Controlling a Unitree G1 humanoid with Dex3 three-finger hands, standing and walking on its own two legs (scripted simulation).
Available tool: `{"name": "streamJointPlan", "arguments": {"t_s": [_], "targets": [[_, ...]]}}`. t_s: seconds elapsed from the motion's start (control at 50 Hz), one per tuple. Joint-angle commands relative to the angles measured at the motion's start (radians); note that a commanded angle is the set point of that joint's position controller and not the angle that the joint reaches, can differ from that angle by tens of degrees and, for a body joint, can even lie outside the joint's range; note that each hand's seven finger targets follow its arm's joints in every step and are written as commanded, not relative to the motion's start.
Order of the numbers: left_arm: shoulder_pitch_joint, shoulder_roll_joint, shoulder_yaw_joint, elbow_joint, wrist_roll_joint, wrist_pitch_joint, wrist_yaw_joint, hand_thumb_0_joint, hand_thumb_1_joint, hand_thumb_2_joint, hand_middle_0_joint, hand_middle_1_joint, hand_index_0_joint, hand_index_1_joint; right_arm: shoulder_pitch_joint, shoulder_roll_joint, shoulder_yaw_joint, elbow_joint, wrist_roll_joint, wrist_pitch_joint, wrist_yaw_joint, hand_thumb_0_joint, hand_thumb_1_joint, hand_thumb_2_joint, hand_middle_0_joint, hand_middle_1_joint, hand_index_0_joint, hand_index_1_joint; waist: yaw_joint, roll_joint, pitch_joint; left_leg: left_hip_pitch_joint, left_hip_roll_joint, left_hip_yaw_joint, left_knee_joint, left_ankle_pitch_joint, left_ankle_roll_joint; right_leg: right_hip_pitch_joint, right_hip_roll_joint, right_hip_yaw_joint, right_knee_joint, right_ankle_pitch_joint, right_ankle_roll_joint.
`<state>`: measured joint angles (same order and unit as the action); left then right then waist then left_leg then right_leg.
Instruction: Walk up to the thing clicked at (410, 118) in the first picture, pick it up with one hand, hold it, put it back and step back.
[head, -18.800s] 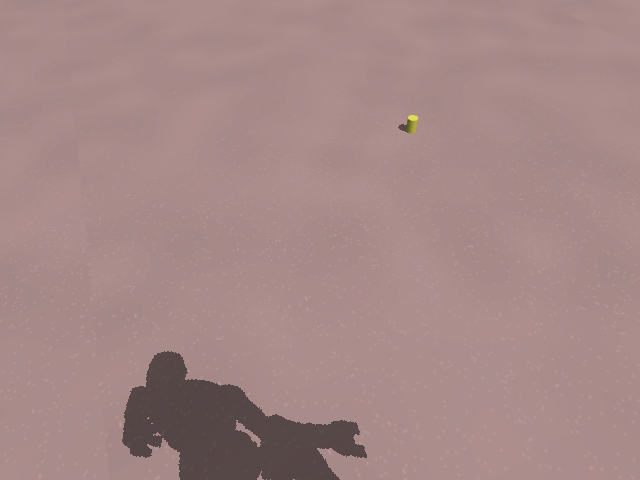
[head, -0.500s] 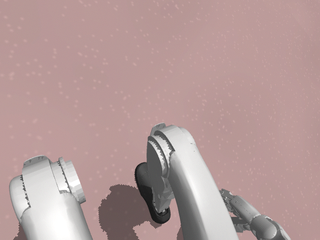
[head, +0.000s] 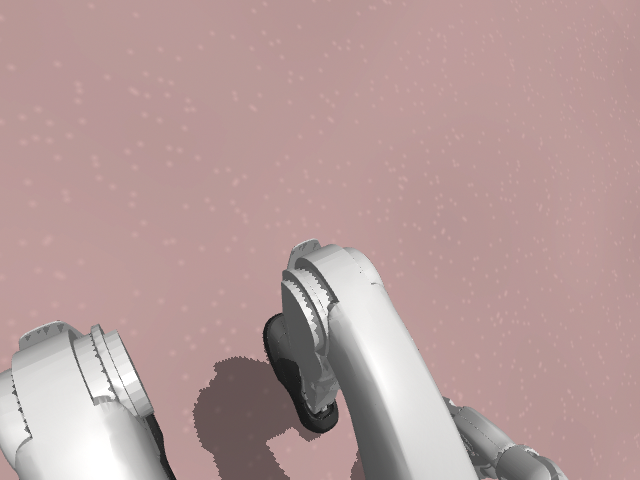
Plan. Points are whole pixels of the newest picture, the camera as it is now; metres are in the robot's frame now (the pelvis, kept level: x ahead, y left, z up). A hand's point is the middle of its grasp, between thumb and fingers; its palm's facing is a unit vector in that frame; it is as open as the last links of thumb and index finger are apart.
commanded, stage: close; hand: left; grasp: from above
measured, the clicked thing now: out of the picture +0.43 +0.36 -0.27
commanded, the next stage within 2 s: settle in 1.66 s
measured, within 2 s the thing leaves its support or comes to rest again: neither
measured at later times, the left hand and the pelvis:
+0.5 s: hand out of the picture +0.43 +0.35 -0.25, palm faces -0.40 -0.15 -0.91, open 12.1 cm; pelvis -0.01 +0.00 +0.00, yaw -1 degrees
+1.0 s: hand out of the picture +0.42 +0.34 -0.25, palm faces -0.42 -0.18 -0.89, open 9.7 cm; pelvis +0.00 +0.00 +0.00, yaw -1 degrees
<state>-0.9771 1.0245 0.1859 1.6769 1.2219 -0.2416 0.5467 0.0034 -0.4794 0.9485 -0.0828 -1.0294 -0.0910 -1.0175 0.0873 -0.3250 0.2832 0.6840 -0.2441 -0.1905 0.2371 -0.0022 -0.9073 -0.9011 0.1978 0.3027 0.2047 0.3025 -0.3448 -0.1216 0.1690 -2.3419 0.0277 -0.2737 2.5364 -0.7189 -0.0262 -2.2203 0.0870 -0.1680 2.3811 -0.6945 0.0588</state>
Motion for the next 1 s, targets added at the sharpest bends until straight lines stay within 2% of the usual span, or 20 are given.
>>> {"name": "streamJointPlan", "arguments": {"t_s": [0.0, 0.06, 0.14, 0.22, 0.3, 0.36, 0.42, 0.5, 0.52, 0.56, 0.6, 0.68, 0.76, 0.78, 0.8, 0.82, 0.86, 0.92, 0.96, 0.98], "targets": [[-0.210, 0.264, -0.002, -0.127, 0.000, -0.045, 0.029, 0.000, -0.440, 0.925, -0.095, -1.036, -0.113, -1.016, 0.195, -0.321, -0.096, 0.006, -0.005, 0.012, -0.022, 0.000, -0.891, -0.899, 0.200, 0.300, 0.200, 0.300, -0.032, 0.491, -0.687, 0.502, 0.031, 0.112, -0.228, 0.281, 0.039, 0.395, 0.027, -0.098, -0.205, 0.323, -0.071], [-0.237, 0.274, -0.011, -0.118, 0.019, -0.073, 0.048, 0.000, -0.379, 0.882, -0.126, -1.028, -0.153, -0.999, 0.182, -0.326, -0.091, 0.010, -0.007, 0.014, -0.026, 0.000, -0.890, -0.898, 0.200, 0.300, 0.200, 0.300, -0.035, 0.473, -0.658, 0.479, 0.033, 0.111, -0.224, 0.225, 0.041, 0.371, 0.031, -0.099, -0.211, 0.283, -0.072], [-0.268, 0.248, -0.053, -0.111, 0.047, -0.092, 0.080, 0.000, -0.315, 0.822, -0.155, -1.007, -0.192, -0.967, 0.163, -0.326, -0.079, 0.011, -0.018, 0.007, -0.030, 0.000, -0.887, -0.897, 0.200, 0.300, 0.200, 0.300, -0.040, 0.501, -0.636, 0.494, 0.030, 0.111, -0.236, 0.197, 0.034, 0.344, 0.031, -0.111, -0.212, 0.253, -0.075], [-0.266, 0.254, -0.055, -0.064, 0.078, -0.068, 0.120, 0.000, -0.238, 0.803, -0.200, -0.998, -0.242, -0.953, 0.151, -0.333, -0.077, 0.015, -0.020, -0.002, -0.033, 0.000, -0.885, -0.896, 0.200, 0.300, 0.200, 0.300, -0.038, 0.477, -0.637, 0.485, 0.032, 0.114, -0.228, 0.192, 0.036, 0.330, 0.035, -0.111, -0.209, 0.254, -0.074], [-0.271, 0.241, -0.069, -0.019, 0.085, -0.019, 0.155, 0.000, -0.208, 0.761, -0.230, -0.963, -0.272, -0.917, 0.129, -0.337, -0.080, 0.018, -0.022, -0.014, -0.029, 0.000, -0.889, -0.898, 0.200, 0.300, 0.200, 0.300, -0.036, 0.512, -0.614, 0.502, 0.035, 0.108, -0.257, 0.192, 0.025, 0.297, 0.037, -0.119, -0.198, 0.252, -0.081], [-0.283, 0.241, -0.077, -0.014, 0.072, 0.011, 0.153, 0.000, -0.160, 0.700, -0.259, -0.933, -0.308, -0.880, 0.130, -0.343, -0.079, 0.006, -0.017, -0.025, -0.023, 0.000, -0.889, -0.897, 0.200, 0.300, 0.200, 0.300, -0.048, 0.495, -0.610, 0.484, 0.034, 0.107, -0.249, 0.199, 0.030, 0.299, 0.035, -0.119, -0.201, 0.267, -0.075], [-0.278, 0.262, -0.049, -0.043, 0.047, 0.031, 0.152, 0.000, -0.119, 0.666, -0.284, -0.917, -0.339, -0.859, 0.121, -0.338, -0.078, 0.002, -0.016, -0.032, -0.019, 0.000, -0.889, -0.897, 0.200, 0.300, 0.200, 0.300, -0.017, 0.533, -0.666, 0.514, 0.034, 0.099, -0.257, 0.225, 0.025, 0.309, 0.030, -0.121, -0.188, 0.281, -0.077], [-0.246, 0.246, -0.056, -0.015, 0.029, 0.053, 0.117, 0.000, -0.090, 0.609, -0.302, -0.894, -0.363, -0.830, 0.120, -0.340, -0.084, -0.003, -0.010, -0.037, -0.014, 0.000, -0.890, -0.897, 0.200, 0.300, 0.200, 0.300, -0.036, 0.534, -0.646, 0.530, 0.039, 0.085, -0.258, 0.229, 0.022, 0.286, 0.028, -0.123, -0.176, 0.278, -0.077], [-0.261, 0.284, -0.025, -0.046, 0.020, 0.050, 0.116, 0.000, -0.075, 0.607, -0.324, -0.873, -0.381, -0.813, 0.132, -0.344, -0.087, 0.000, -0.010, -0.034, -0.015, 0.000, -0.891, -0.897, 0.200, 0.300, 0.200, 0.300, -0.029, 0.537, -0.658, 0.512, 0.037, 0.094, -0.258, 0.223, 0.026, 0.313, 0.028, -0.115, -0.188, 0.275, -0.077], [-0.264, 0.257, -0.029, -0.082, 0.000, 0.046, 0.099, 0.000, -0.060, 0.590, -0.345, -0.846, -0.398, -0.788, 0.133, -0.337, -0.085, -0.013, -0.009, -0.036, -0.013, 0.000, -0.891, -0.898, 0.200, 0.300, 0.200, 0.300, -0.026, 0.539, -0.668, 0.515, 0.034, 0.101, -0.258, 0.238, 0.027, 0.330, 0.026, -0.111, -0.197, 0.285, -0.077], [-0.242, 0.274, -0.017, -0.078, 0.000, 0.036, 0.082, 0.000, -0.053, 0.588, -0.355, -0.841, -0.407, -0.786, 0.149, -0.337, -0.084, -0.002, -0.011, -0.033, -0.014, 0.000, -0.892, -0.899, 0.200, 0.300, 0.200, 0.300, -0.036, 0.528, -0.658, 0.507, 0.035, 0.106, -0.245, 0.255, 0.030, 0.341, 0.029, -0.112, -0.199, 0.302, -0.075], [-0.242, 0.244, -0.031, -0.093, -0.006, 0.000, 0.049, 0.000, 0.017, 0.615, -0.406, -0.851, -0.457, -0.797, 0.168, -0.327, -0.078, 0.007, -0.013, -0.019, -0.015, 0.000, -0.890, -0.898, 0.200, 0.300, 0.200, 0.300, -0.053, 0.518, -0.648, 0.506, 0.036, 0.093, -0.247, 0.261, 0.027, 0.353, 0.027, -0.121, -0.196, 0.303, -0.075], [-0.234, 0.221, -0.052, -0.104, -0.015, -0.037, 0.040, 0.000, 0.102, 0.608, -0.471, -0.837, -0.523, -0.782, 0.163, -0.329, -0.074, 0.000, -0.012, -0.006, -0.021, 0.000, -0.889, -0.897, 0.200, 0.300, 0.199, 0.300, -0.049, 0.486, -0.655, 0.497, 0.035, 0.092, -0.244, 0.240, 0.031, 0.361, 0.030, -0.125, -0.212, 0.292, -0.071], [-0.217, 0.210, -0.074, -0.074, 0.002, -0.043, 0.037, 0.000, 0.108, 0.597, -0.476, -0.828, -0.529, -0.772, 0.165, -0.319, -0.067, 0.010, -0.012, -0.007, -0.019, 0.000, -0.891, -0.898, 0.199, 0.300, 0.199, 0.300, -0.050, 0.489, -0.623, 0.493, 0.034, 0.098, -0.237, 0.225, 0.032, 0.350, 0.030, -0.119, -0.210, 0.280, -0.073], [-0.238, 0.230, -0.059, -0.096, -0.003, -0.057, 0.045, 0.000, 0.129, 0.582, -0.478, -0.833, -0.536, -0.771, 0.161, -0.326, -0.065, 0.006, -0.013, -0.004, -0.020, 0.000, -0.889, -0.897, 0.200, 0.300, 0.200, 0.300, -0.049, 0.479, -0.628, 0.484, 0.035, 0.090, -0.247, 0.215, 0.031, 0.349, 0.030, -0.127, -0.211, 0.268, -0.072], [-0.228, 0.233, -0.065, -0.091, 0.012, -0.063, 0.049, 0.000, 0.124, 0.567, -0.474, -0.822, -0.533, -0.760, 0.160, -0.338, -0.072, 0.007, -0.014, -0.002, -0.023, 0.000, -0.889, -0.897, 0.199, 0.300, 0.199, 0.300, -0.046, 0.493, -0.628, 0.492, 0.033, 0.094, -0.245, 0.223, 0.030, 0.352, 0.031, -0.123, -0.208, 0.275, -0.074], [-0.224, 0.278, -0.035, -0.090, 0.031, -0.074, 0.072, 0.000, 0.143, 0.551, -0.493, -0.797, -0.550, -0.737, 0.152, -0.327, -0.057, 0.002, -0.014, 0.003, -0.025, 0.000, -0.888, -0.897, 0.199, 0.300, 0.199, 0.300, -0.023, 0.487, -0.650, 0.487, 0.035, 0.098, -0.241, 0.226, 0.032, 0.368, 0.034, -0.119, -0.205, 0.278, -0.075], [-0.267, 0.281, -0.026, -0.140, 0.055, -0.079, 0.113, 0.000, 0.191, 0.535, -0.527, -0.771, -0.584, -0.710, 0.145, -0.336, -0.063, -0.010, -0.022, -0.001, -0.025, 0.000, -0.886, -0.896, 0.200, 0.300, 0.199, 0.300, -0.025, 0.513, -0.676, 0.529, 0.035, 0.103, -0.236, 0.262, 0.028, 0.358, 0.035, -0.125, -0.197, 0.307, -0.073], [-0.224, 0.270, -0.032, -0.070, 0.073, -0.063, 0.135, 0.000, 0.218, 0.542, -0.555, -0.755, -0.608, -0.699, 0.134, -0.337, -0.065, 0.001, -0.023, -0.010, -0.021, 0.000, -0.888, -0.897, 0.200, 0.300, 0.199, 0.300, -0.029, 0.516, -0.644, 0.519, 0.037, 0.105, -0.230, 0.263, 0.026, 0.343, 0.035, -0.125, -0.182, 0.314, -0.074], [-0.243, 0.273, -0.018, -0.099, 0.066, -0.060, 0.147, 0.000, 0.231, 0.508, -0.552, -0.739, -0.610, -0.677, 0.134, -0.341, -0.070, 0.005, -0.026, -0.012, -0.020, 0.000, -0.885, -0.895, 0.200, 0.300, 0.200, 0.300, -0.029, 0.508, -0.658, 0.513, 0.036, 0.105, -0.233, 0.268, 0.026, 0.346, 0.037, -0.128, -0.192, 0.316, -0.070]]}}
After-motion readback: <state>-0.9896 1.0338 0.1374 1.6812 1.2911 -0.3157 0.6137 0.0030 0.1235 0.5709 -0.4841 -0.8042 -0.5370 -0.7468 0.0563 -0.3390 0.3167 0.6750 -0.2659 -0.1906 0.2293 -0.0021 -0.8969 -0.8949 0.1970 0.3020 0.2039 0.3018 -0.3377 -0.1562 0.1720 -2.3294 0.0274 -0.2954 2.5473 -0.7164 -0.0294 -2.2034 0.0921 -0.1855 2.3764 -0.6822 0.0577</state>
